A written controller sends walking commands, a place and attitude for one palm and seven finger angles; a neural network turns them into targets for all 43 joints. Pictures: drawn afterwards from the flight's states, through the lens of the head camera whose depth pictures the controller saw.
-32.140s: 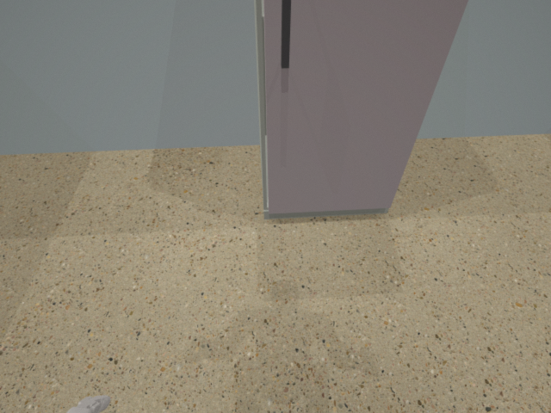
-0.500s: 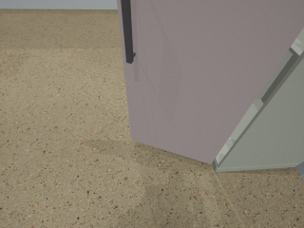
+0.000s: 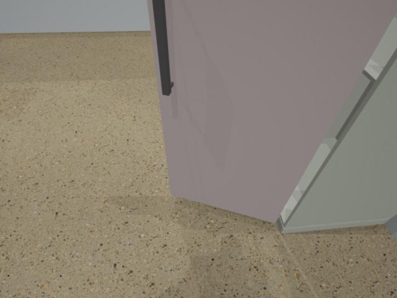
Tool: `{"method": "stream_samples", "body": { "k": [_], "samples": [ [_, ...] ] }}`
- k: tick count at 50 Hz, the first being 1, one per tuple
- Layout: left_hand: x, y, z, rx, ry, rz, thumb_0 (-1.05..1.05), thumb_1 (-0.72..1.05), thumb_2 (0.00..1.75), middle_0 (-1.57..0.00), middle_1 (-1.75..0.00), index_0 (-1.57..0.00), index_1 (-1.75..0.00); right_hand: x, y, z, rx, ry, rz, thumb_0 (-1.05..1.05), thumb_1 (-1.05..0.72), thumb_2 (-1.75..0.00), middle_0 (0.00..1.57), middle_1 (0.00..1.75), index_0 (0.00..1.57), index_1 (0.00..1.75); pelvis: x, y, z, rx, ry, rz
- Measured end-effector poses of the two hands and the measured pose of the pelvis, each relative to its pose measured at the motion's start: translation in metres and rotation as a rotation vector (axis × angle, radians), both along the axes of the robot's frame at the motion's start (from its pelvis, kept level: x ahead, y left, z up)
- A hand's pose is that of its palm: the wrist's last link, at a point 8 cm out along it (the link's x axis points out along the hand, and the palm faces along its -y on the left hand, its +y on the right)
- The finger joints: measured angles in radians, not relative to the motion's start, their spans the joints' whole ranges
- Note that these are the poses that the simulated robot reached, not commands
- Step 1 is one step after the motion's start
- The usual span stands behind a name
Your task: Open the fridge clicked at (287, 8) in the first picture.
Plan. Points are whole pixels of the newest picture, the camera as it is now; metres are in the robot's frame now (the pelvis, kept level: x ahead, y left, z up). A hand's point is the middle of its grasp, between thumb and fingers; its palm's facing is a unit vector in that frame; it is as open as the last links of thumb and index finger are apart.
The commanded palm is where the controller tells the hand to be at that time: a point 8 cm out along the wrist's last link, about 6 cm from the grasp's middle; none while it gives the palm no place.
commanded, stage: let the arm hang, fingers relaxed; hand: left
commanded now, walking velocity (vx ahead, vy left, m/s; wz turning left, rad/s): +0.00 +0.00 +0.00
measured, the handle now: (164, 35) +0.71 +0.13 +0.20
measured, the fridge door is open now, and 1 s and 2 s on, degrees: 68 68 68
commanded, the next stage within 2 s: look to check the result in 0.08 s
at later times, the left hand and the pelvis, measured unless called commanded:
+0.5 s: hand out of the picture +0.00 +0.19 -0.18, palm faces +0.00 -0.98 -0.21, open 7.3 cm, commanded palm none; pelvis +0.00 +0.00 +0.00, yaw +0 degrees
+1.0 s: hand out of the picture +0.05 +0.22 -0.17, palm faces -0.02 -0.96 -0.27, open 7.3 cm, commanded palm none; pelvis +0.00 +0.01 +0.00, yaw +0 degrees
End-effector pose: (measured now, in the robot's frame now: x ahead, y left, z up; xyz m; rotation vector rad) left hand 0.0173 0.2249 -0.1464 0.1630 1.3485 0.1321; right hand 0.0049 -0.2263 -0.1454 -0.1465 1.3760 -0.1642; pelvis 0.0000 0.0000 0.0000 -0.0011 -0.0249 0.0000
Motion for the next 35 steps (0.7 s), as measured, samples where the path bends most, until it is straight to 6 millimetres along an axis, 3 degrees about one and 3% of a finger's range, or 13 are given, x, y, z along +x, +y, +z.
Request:
{"method": "stream_samples", "body": {
  "k": [18, 35],
  "samples": [
    [-0.031, 0.007, 0.0, 0.008, 0.089, 0.022, 0.01, 0.91, 0.9, -0.2, -0.3, -0.2, -0.3, -0.02, 0.008, -0.002, 0.01, 0.064, -0.017, 0.0, -0.91, -0.9, 0.2, 0.3, 0.2, 0.3, -0.001, 0.003, 0.0, -0.002, 0.006, -0.001],
    [0.0, 0.023, 0.003, 0.032, 0.013, -0.007, 0.01, 0.91, 0.9, -0.2, -0.3, -0.2, -0.3, 0.007, -0.008, 0.004, -0.032, -0.005, 0.005, 0.0, -0.91, -0.9, 0.2, 0.3, 0.2, 0.3, -0.002, 0.007, 0.0, -0.003, 0.004, -0.002]
  ]
}}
